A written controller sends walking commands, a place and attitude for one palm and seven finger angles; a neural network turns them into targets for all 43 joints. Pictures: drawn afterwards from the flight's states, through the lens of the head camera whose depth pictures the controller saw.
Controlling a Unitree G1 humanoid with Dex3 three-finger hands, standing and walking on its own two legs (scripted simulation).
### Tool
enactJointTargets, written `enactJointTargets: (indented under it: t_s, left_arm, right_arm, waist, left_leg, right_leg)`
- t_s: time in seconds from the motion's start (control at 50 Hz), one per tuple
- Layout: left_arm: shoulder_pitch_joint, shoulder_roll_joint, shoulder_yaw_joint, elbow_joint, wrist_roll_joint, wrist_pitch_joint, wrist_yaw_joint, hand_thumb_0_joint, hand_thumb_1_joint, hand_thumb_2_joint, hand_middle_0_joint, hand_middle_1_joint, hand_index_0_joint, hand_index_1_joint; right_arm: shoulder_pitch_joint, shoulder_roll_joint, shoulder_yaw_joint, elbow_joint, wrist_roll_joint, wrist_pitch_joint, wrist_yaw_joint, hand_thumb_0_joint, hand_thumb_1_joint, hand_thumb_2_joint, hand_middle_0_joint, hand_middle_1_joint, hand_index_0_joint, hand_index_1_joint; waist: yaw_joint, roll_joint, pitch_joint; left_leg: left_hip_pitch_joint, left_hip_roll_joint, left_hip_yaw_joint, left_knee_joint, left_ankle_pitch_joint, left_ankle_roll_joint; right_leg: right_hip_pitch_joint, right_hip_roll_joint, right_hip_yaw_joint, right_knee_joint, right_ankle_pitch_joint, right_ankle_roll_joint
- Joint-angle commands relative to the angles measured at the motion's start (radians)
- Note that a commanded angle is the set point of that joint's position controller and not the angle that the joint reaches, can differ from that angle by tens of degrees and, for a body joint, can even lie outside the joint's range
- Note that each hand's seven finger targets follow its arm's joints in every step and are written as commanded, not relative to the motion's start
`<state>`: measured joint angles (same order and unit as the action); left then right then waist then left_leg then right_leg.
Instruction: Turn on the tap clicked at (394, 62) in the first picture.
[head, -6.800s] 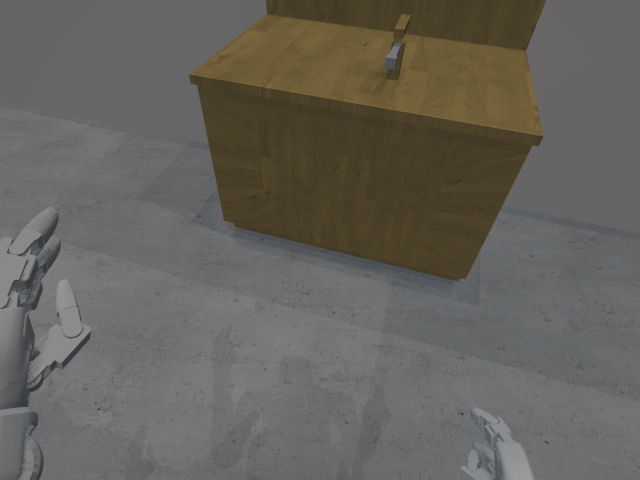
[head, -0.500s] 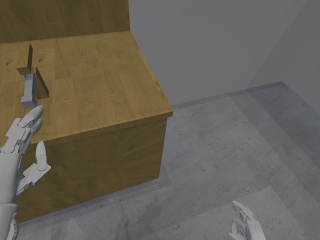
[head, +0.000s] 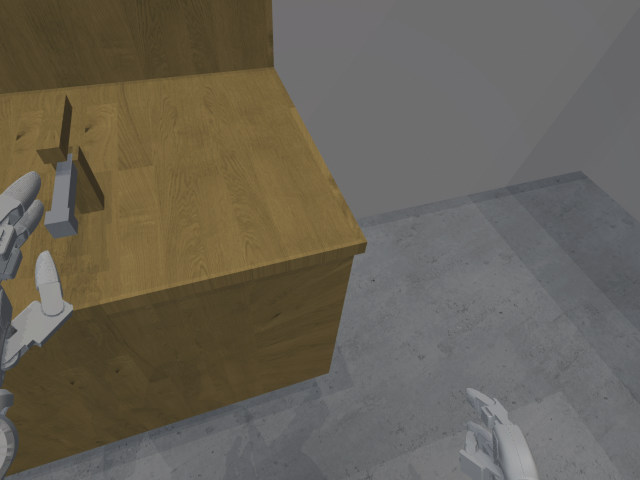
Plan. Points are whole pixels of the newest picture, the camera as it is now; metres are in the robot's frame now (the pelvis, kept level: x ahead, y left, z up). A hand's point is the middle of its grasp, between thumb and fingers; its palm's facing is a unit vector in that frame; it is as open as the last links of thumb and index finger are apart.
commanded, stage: shuffle to correct the standing spot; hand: left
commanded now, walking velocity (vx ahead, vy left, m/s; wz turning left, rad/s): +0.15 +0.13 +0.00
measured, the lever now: (61, 223) +0.39 +0.38 +0.07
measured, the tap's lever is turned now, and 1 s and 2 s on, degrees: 0 0 0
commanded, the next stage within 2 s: come to a stop and stand still in 0.66 s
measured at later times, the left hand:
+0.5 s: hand (49, 309) +0.22 +0.26 +0.17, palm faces +0.42 -0.83 -0.38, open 7.4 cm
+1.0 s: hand (11, 265) +0.26 +0.32 +0.17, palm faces +0.44 -0.82 -0.36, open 7.4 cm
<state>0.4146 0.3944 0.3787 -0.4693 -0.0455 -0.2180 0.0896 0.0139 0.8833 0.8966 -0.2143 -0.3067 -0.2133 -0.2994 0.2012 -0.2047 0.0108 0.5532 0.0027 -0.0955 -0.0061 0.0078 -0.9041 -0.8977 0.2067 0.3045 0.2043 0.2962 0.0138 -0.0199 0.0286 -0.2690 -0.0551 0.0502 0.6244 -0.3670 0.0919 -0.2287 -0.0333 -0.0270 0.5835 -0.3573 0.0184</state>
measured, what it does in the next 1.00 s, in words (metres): steps on the spot: right foot, then left foot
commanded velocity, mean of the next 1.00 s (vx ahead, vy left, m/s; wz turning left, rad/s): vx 0.09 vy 0.07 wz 0.00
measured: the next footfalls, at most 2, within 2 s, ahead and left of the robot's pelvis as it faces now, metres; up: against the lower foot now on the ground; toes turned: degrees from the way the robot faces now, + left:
right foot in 0.64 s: +0.09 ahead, -0.03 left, +0.00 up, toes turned +1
left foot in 0.90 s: +0.12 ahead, +0.18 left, +0.00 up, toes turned +4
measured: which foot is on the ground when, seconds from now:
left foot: down 0.00-0.64, up 0.66-0.88, down 0.90-1.00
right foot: down 0.00-0.48, up 0.50-0.62, down 0.64-1.00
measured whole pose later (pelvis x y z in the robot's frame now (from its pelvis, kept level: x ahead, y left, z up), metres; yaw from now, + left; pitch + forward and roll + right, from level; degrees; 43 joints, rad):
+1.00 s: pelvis +0.03 +0.06 +0.00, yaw +2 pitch -3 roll +2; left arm 0.34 0.37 0.37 -0.46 -0.03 -0.17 0.13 0.01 0.88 0.90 -0.21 -0.31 -0.21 -0.30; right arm 0.16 -0.18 -0.03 0.61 0.01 -0.13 -0.03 0.01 -0.91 -0.90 0.20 0.30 0.20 0.30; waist 0.02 -0.07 0.12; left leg -0.30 0.00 0.08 0.58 -0.23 0.01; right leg -0.29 -0.04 0.03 0.81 -0.46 0.01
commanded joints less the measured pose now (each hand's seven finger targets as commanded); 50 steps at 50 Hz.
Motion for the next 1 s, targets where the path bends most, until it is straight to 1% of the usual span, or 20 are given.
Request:
enactJointTargets:
  t_s: [0.0,0.1,0.18,0.24,0.28,0.32,0.36,0.42,0.44,0.5,0.58,0.6,0.62,0.64,0.7,0.78,0.84,0.88,0.92,0.98]
  left_arm:
    - [-0.09,0.157,0.102,-0.206,-0.003,-0.072,0.029,0.0,0.9,0.9,-0.2,-0.3,-0.2,-0.3]
    - [-0.078,0.162,0.11,-0.201,-0.005,-0.071,0.034,0.0,0.9,0.9,-0.2,-0.3,-0.2,-0.3]
    - [-0.098,0.185,0.133,-0.257,-0.005,-0.076,0.031,0.0,0.9,0.9,-0.2,-0.3,-0.2,-0.3]
    - [-0.07,0.157,0.118,-0.229,0.003,-0.078,0.03,0.0,0.9,0.9,-0.2,-0.3,-0.2,-0.3]
    - [-0.026,0.171,0.141,-0.17,0.001,-0.077,0.036,0.0,0.9,0.9,-0.2,-0.3,-0.2,-0.3]
    - [-0.037,0.161,0.129,-0.178,-0.011,-0.085,0.039,0.0,0.9,0.9,-0.2,-0.3,-0.2,-0.3]
    - [-0.057,0.171,0.137,-0.187,-0.011,-0.084,0.049,0.0,0.9,0.9,-0.2,-0.3,-0.2,-0.3]
    - [-0.116,0.14,0.098,-0.207,0.001,-0.059,0.046,0.0,0.9,0.9,-0.2,-0.3,-0.2,-0.3]
    - [-0.117,0.142,0.103,-0.229,0.0,-0.064,0.045,0.0,0.9,0.9,-0.2,-0.3,-0.2,-0.3]
    - [-0.135,0.177,0.124,-0.22,0.005,-0.07,0.036,0.0,0.9,0.9,-0.2,-0.3,-0.2,-0.3]
    - [-0.095,0.178,0.136,-0.248,0.014,-0.08,0.038,0.0,0.9,0.9,-0.2,-0.3,-0.2,-0.3]
    - [-0.049,0.178,0.135,-0.214,0.018,-0.077,0.038,0.0,0.9,0.9,-0.2,-0.3,-0.2,-0.3]
    - [-0.03,0.193,0.14,-0.178,0.014,-0.069,0.033,0.0,0.9,0.9,-0.2,-0.3,-0.2,-0.3]
    - [-0.06,0.194,0.162,-0.173,-0.009,-0.063,0.036,0.0,0.9,0.9,-0.2,-0.3,-0.2,-0.3]
    - [-0.045,0.155,0.128,-0.137,-0.01,-0.058,0.024,0.0,0.9,0.9,-0.2,-0.3,-0.2,-0.3]
    - [-0.076,0.135,0.102,-0.093,0.013,-0.066,0.047,0.0,0.9,0.9,-0.2,-0.3,-0.2,-0.3]
    - [-0.125,0.122,0.067,-0.194,0.013,-0.058,0.054,0.0,0.9,0.9,-0.2,-0.3,-0.2,-0.3]
    - [-0.176,0.141,0.066,-0.284,0.007,-0.059,0.06,0.0,0.9,0.9,-0.2,-0.3,-0.2,-0.3]
    - [-0.187,0.164,0.091,-0.288,0.015,-0.042,0.063,0.0,0.9,0.9,-0.2,-0.3,-0.2,-0.3]
    - [-0.083,0.183,0.126,-0.335,0.021,-0.037,0.066,0.0,0.9,0.9,-0.2,-0.3,-0.2,-0.3]
  right_arm:
    - [-0.056,-0.135,-0.056,-0.139,0.007,-0.041,-0.012,0.0,-0.9,-0.9,0.2,0.3,0.2,0.3]
    - [-0.061,-0.133,-0.06,-0.136,0.014,-0.024,-0.013,0.0,-0.9,-0.9,0.2,0.3,0.2,0.3]
    - [-0.058,-0.135,-0.06,-0.145,0.012,-0.025,-0.012,0.0,-0.9,-0.9,0.2,0.3,0.2,0.3]
    - [-0.047,-0.14,-0.063,-0.145,0.004,-0.036,-0.002,0.0,-0.9,-0.9,0.2,0.3,0.2,0.3]
    - [-0.056,-0.136,-0.064,-0.143,0.009,-0.025,-0.005,0.0,-0.9,-0.9,0.2,0.3,0.2,0.3]
    - [-0.064,-0.139,-0.088,-0.148,0.023,-0.022,-0.005,0.0,-0.9,-0.9,0.2,0.3,0.2,0.3]
    - [-0.068,-0.125,-0.071,-0.116,0.017,-0.009,-0.003,0.0,-0.9,-0.9,0.2,0.3,0.2,0.3]
    - [-0.05,-0.098,-0.054,-0.092,0.016,0.0,-0.016,0.0,-0.9,-0.9,0.2,0.3,0.2,0.3]
    - [-0.062,-0.133,-0.07,-0.11,0.018,-0.013,-0.024,0.0,-0.9,-0.9,0.2,0.3,0.2,0.3]
    - [-0.066,-0.115,-0.062,-0.12,0.006,-0.045,-0.024,0.0,-0.9,-0.9,0.2,0.3,0.2,0.3]
    - [-0.096,-0.122,-0.051,-0.117,0.013,-0.067,-0.014,0.0,-0.9,-0.9,0.2,0.3,0.2,0.3]
    - [-0.101,-0.112,-0.049,-0.119,0.008,-0.06,-0.014,0.0,-0.9,-0.9,0.2,0.3,0.2,0.3]
    - [-0.09,-0.095,-0.057,-0.125,0.005,-0.047,-0.009,0.0,-0.9,-0.9,0.2,0.3,0.2,0.3]
    - [-0.083,-0.13,-0.061,-0.119,0.001,-0.048,-0.011,0.0,-0.9,-0.9,0.2,0.3,0.2,0.3]
    - [-0.047,-0.125,-0.065,-0.08,0.014,-0.05,-0.007,0.0,-0.9,-0.9,0.2,0.3,0.2,0.3]
    - [-0.076,-0.087,-0.048,-0.082,0.005,-0.059,-0.026,0.0,-0.9,-0.9,0.2,0.3,0.2,0.3]
    - [-0.083,-0.093,-0.061,-0.091,0.0,-0.086,-0.041,0.0,-0.9,-0.9,0.2,0.3,0.2,0.3]
    - [-0.083,-0.125,-0.076,-0.111,0.016,-0.093,-0.051,0.0,-0.9,-0.9,0.2,0.3,0.2,0.3]
    - [-0.078,-0.103,-0.068,-0.105,0.003,-0.1,-0.036,0.0,-0.9,-0.9,0.2,0.3,0.2,0.3]
    - [-0.093,-0.1,-0.062,-0.11,-0.001,-0.105,-0.014,0.0,-0.9,-0.9,0.2,0.3,0.2,0.3]
  waist:
    - [-0.014,0.078,-0.171]
    - [-0.016,0.069,-0.16]
    - [-0.021,0.215,-0.134]
    - [-0.017,0.168,-0.128]
    - [0.005,0.005,-0.17]
    - [0.011,-0.248,-0.152]
    - [0.014,-0.128,-0.041]
    - [-0.053,0.12,-0.081]
    - [-0.042,0.305,-0.093]
    - [-0.03,0.241,-0.043]
    - [0.019,0.199,-0.111]
    - [0.031,0.088,-0.108]
    - [0.025,-0.234,-0.079]
    - [0.012,-0.218,-0.037]
    - [-0.013,-0.079,0.003]
    - [0.004,-0.149,-0.067]
    - [0.005,-0.037,-0.145]
    - [0.001,0.181,-0.201]
    - [-0.009,0.28,-0.179]
    - [0.009,0.244,-0.193]
  left_leg:
    - [0.019,0.114,-0.115,-0.067,0.466,-0.064]
    - [-0.013,0.095,-0.111,-0.029,0.425,-0.066]
    - [0.087,0.161,-0.207,-0.139,0.534,-0.056]
    - [0.081,0.174,-0.206,-0.124,0.572,-0.059]
    - [-0.135,0.113,-0.112,0.052,0.497,-0.084]
    - [-0.352,0.021,-0.027,0.398,0.089,-0.09]
    - [-0.358,0.146,-0.193,0.375,-0.23,-0.055]
    - [0.103,0.031,-0.016,-0.081,0.106,-0.065]
    - [0.179,0.16,-0.257,-0.192,0.123,0.006]
    - [0.031,0.319,-0.554,-0.346,0.037,0.177]
    - [-0.176,0.192,-0.202,-0.175,0.013,0.071]
    - [-0.331,0.105,-0.119,-0.005,-0.093,0.014]
    - [-0.459,-0.006,-0.01,0.337,-0.129,-0.045]
    - [-0.475,0.017,-0.07,0.527,-0.07,-0.081]
    - [-0.475,0.102,-0.11,0.559,0.0,-0.101]
    - [-0.18,0.097,0.022,0.102,0.053,-0.08]
    - [0.167,0.057,0.054,-0.173,0.304,-0.066]
    - [0.336,0.266,-0.202,-0.205,0.55,0.022]
    - [0.297,0.329,-0.346,-0.288,0.69,0.084]
    - [0.185,0.293,-0.216,-0.267,0.551,0.035]
  right_leg:
    - [0.099,-0.033,0.035,0.02,0.364,-0.083]
    - [0.083,-0.063,0.066,0.059,0.361,-0.094]
    - [-0.048,0.019,-0.042,0.147,0.141,-0.045]
    - [-0.003,0.034,-0.071,0.033,0.068,-0.054]
    - [0.254,-0.052,0.031,-0.042,0.326,-0.111]
    - [0.323,-0.318,0.39,-0.137,0.513,-0.268]
    - [0.13,-0.393,0.407,-0.157,0.32,-0.252]
    - [-0.142,-0.093,0.019,0.103,0.102,-0.091]
    - [-0.256,0.018,-0.056,0.292,0.01,-0.027]
    - [-0.306,0.029,0.023,0.542,-0.227,-0.021]
    - [0.101,0.01,-0.023,0.03,-0.066,-0.037]
    - [0.249,-0.047,0.091,-0.152,-0.051,-0.064]
    - [0.242,-0.28,0.502,-0.36,-0.23,-0.147]
    - [0.121,-0.377,0.648,-0.427,-0.258,-0.183]
    - [0.107,-0.324,0.417,-0.311,0.118,-0.225]
    - [0.088,-0.218,0.127,-0.167,0.539,-0.142]
    - [0.015,-0.104,0.055,-0.034,0.435,-0.061]
    - [-0.158,0.01,-0.004,0.206,0.075,-0.002]
    - [-0.215,0.041,0.025,0.341,-0.175,-0.007]
    - [-0.07,0.019,0.032,0.143,-0.071,-0.027]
